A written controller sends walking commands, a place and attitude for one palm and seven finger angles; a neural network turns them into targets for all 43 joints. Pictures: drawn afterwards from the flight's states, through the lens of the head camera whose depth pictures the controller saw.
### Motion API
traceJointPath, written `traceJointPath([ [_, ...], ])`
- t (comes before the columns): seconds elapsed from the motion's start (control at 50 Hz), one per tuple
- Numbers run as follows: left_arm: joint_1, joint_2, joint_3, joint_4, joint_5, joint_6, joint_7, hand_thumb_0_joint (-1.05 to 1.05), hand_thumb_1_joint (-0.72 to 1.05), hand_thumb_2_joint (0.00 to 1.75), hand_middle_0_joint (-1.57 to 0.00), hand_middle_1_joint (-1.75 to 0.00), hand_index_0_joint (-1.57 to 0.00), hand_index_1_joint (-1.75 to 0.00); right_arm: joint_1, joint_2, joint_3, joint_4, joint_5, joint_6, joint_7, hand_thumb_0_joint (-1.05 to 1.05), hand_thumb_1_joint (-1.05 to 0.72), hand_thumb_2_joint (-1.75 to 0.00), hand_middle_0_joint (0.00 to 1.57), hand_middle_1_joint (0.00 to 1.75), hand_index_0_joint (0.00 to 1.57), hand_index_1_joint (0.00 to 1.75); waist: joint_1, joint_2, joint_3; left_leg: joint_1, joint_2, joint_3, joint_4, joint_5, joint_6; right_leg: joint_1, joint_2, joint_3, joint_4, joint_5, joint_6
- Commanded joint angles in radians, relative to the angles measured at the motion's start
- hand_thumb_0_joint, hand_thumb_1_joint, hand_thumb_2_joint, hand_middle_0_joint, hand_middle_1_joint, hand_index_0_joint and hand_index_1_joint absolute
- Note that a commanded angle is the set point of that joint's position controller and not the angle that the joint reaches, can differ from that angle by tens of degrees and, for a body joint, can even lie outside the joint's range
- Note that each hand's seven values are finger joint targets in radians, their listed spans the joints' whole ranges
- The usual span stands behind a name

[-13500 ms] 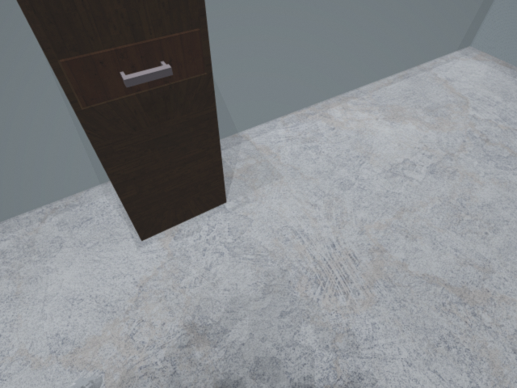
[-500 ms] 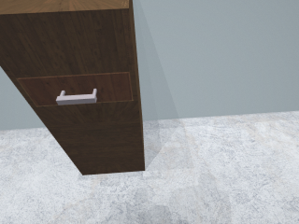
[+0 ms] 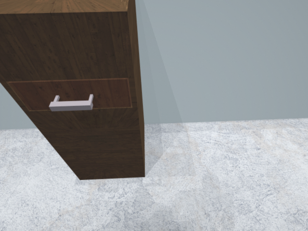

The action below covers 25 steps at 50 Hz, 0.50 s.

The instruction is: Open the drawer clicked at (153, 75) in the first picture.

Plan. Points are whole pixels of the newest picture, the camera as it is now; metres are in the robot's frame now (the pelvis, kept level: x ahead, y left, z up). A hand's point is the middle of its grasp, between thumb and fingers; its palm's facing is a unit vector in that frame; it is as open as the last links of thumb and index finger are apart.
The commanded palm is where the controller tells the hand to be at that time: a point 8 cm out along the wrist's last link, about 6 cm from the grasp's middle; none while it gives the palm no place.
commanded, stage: come to a stop and stand still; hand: left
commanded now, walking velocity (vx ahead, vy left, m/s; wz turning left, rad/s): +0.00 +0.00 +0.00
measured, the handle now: (73, 101) +0.51 +0.31 +0.01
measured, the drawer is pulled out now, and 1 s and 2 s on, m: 0.00 0.00 0.00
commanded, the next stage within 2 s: look again from close up in 0.44 s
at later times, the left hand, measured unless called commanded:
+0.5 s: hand out of the picture +0.03 +0.20 -0.17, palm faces +0.02 -0.97 -0.25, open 7.4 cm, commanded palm none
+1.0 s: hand out of the picture +0.03 +0.21 -0.17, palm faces +0.02 -0.97 -0.24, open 7.4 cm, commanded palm none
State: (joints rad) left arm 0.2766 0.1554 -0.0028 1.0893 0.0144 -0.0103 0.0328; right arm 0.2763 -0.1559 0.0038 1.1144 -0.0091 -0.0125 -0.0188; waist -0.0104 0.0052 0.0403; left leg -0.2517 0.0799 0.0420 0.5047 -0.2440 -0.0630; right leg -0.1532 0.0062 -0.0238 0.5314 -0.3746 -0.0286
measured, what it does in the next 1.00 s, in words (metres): stands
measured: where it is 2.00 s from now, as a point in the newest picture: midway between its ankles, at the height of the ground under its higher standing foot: outside the picture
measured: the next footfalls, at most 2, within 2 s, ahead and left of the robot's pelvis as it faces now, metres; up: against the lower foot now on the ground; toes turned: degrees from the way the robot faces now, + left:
right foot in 1.78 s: +0.04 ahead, -0.05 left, +0.00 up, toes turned +0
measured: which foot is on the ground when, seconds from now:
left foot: down 0.00-1.00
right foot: down 0.00-1.00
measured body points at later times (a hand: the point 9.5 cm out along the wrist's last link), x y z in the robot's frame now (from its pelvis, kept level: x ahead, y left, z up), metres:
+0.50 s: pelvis +0.02 +0.01 +0.00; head +0.04 +0.00 +0.45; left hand +0.03 +0.25 -0.15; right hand +0.07 -0.23 -0.16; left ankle +0.01 +0.16 -0.73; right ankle -0.06 -0.10 -0.73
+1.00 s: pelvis +0.02 +0.01 +0.00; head +0.03 +0.01 +0.45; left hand +0.03 +0.26 -0.15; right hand +0.04 -0.22 -0.15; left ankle +0.01 +0.16 -0.73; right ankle -0.06 -0.10 -0.73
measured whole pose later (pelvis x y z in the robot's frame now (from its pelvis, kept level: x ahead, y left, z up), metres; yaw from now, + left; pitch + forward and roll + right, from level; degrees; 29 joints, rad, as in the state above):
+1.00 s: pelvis +0.02 +0.01 +0.00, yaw +0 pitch +0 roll +1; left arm 0.25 0.20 0.01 1.10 0.02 -0.01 0.03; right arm 0.21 -0.19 0.01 1.14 -0.01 -0.01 -0.02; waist 0.00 -0.01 0.04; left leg -0.20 0.05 0.05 0.45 -0.24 -0.04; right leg -0.09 -0.02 -0.02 0.46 -0.36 -0.01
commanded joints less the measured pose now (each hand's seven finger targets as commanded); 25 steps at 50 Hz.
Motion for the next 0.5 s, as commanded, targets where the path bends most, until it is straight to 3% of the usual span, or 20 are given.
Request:
traceJointPath([
  [0.0, 0.070, 0.137, 0.030, -0.026, 0.001, -0.020, 0.007, 0.00, 0.90, 0.90, -0.20, -0.30, -0.20, -0.30, 0.032, -0.104, -0.021, -0.035, -0.003, -0.011, -0.013, 0.00, -0.90, -0.90, 0.20, 0.30, 0.20, 0.30, 0.011, -0.020, -0.015, 0.077, 0.026, -0.009, -0.022, 0.247, 0.065, -0.052, -0.100, 0.070, -0.104, 0.414, -0.009],
  [0.1, 0.067, 0.142, 0.029, -0.021, 0.003, -0.019, 0.006, 0.00, 0.90, 0.90, -0.20, -0.30, -0.20, -0.30, 0.000, -0.117, -0.022, -0.040, -0.003, -0.007, -0.014, 0.00, -0.90, -0.90, 0.20, 0.30, 0.20, 0.30, 0.009, -0.014, 0.008, 0.090, 0.028, -0.011, -0.030, 0.246, 0.066, -0.069, -0.098, 0.074, -0.114, 0.407, -0.006],
  [0.22, 0.062, 0.156, 0.034, -0.023, 0.003, -0.019, 0.005, 0.00, 0.90, 0.90, -0.20, -0.30, -0.20, -0.30, -0.027, -0.138, -0.024, -0.046, -0.003, -0.011, -0.016, 0.00, -0.90, -0.90, 0.20, 0.30, 0.20, 0.30, 0.012, 0.005, -0.035, 0.121, 0.035, -0.016, -0.029, 0.311, 0.072, -0.040, -0.099, 0.068, -0.105, 0.434, -0.004],
  [0.48, 0.040, 0.180, 0.037, -0.029, 0.003, -0.017, 0.004, 0.00, 0.90, 0.90, -0.20, -0.30, -0.20, -0.30, -0.053, -0.158, -0.025, -0.043, -0.002, -0.009, -0.015, 0.00, -0.90, -0.90, 0.20, 0.30, 0.20, 0.30, 0.017, -0.021, -0.043, 0.126, 0.033, -0.022, -0.044, 0.335, 0.073, -0.006, -0.105, 0.051, -0.107, 0.472, 0.001],
])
